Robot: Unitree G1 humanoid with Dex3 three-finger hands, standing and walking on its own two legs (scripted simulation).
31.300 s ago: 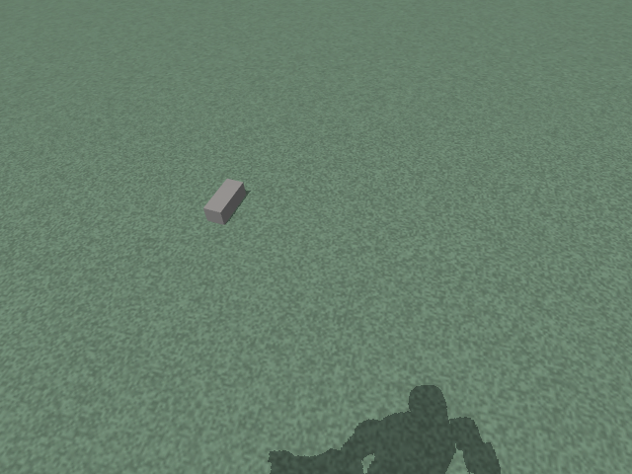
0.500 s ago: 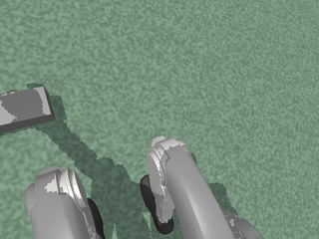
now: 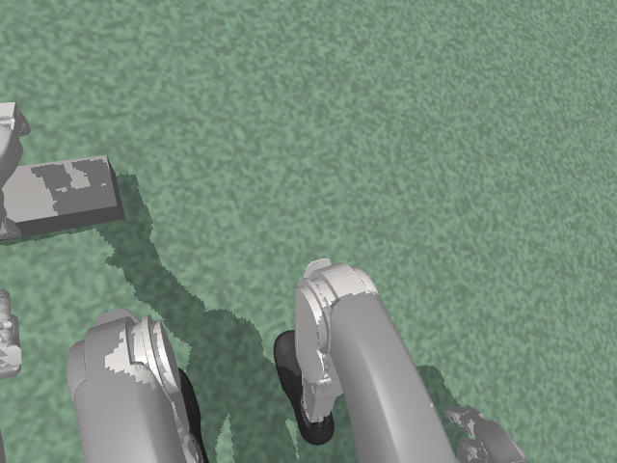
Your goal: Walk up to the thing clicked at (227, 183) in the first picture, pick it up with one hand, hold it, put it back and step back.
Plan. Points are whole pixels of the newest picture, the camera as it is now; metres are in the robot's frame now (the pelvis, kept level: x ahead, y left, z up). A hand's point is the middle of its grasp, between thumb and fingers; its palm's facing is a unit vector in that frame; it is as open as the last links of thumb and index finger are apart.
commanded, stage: home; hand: left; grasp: from above
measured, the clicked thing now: (43, 199) +0.54 +0.29 -0.31
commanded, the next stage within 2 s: none
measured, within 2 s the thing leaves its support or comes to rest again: neither
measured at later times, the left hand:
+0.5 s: hand out of the picture +0.49 +0.31 -0.08, palm faces -0.35 -0.46 -0.81, open 10.2 cm
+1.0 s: hand out of the picture +0.31 +0.25 +0.13, palm faces +0.08 -0.93 -0.35, open 7.4 cm
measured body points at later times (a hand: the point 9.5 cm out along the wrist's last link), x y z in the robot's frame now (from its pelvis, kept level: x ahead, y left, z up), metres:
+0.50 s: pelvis +0.03 +0.01 +0.05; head +0.27 +0.08 +0.42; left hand +0.51 +0.33 -0.03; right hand +0.07 -0.25 -0.06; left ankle +0.10 +0.12 -0.31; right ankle +0.11 -0.10 -0.31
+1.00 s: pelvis +0.04 +0.00 +0.24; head +0.16 +0.05 +0.67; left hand +0.31 +0.30 +0.16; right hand +0.25 -0.22 +0.15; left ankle +0.09 +0.12 -0.31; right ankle +0.11 -0.10 -0.31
